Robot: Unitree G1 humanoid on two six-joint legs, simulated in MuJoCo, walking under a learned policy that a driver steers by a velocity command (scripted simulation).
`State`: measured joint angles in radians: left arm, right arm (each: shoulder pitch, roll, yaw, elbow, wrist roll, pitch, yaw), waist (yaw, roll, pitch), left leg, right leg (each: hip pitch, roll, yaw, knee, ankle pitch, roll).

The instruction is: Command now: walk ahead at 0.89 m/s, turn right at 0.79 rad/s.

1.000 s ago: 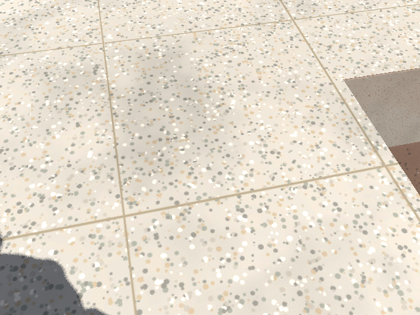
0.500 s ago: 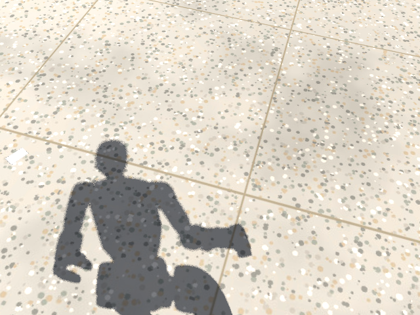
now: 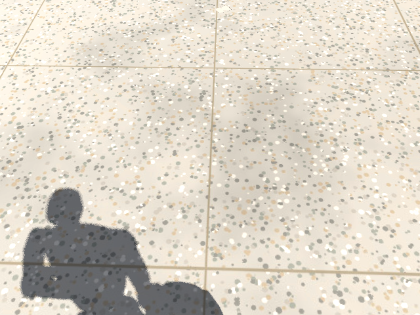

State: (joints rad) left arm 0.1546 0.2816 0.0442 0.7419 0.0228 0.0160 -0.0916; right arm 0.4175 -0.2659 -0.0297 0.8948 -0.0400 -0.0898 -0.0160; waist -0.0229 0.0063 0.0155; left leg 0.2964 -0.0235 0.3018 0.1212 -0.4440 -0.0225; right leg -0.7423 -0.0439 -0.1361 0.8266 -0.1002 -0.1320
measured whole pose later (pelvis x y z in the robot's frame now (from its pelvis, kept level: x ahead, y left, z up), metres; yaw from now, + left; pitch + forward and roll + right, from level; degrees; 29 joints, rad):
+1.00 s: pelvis +0.96 -0.19 +0.01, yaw +6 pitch +3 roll -1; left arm 0.00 0.26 -0.03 0.60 0.06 -0.10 0.01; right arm 0.45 -0.33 -0.08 0.87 0.01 -0.06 0.01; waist -0.12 0.03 0.03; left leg -0.14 -0.11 -0.19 1.03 -0.45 0.12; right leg -0.51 -0.01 0.00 0.62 -0.16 0.03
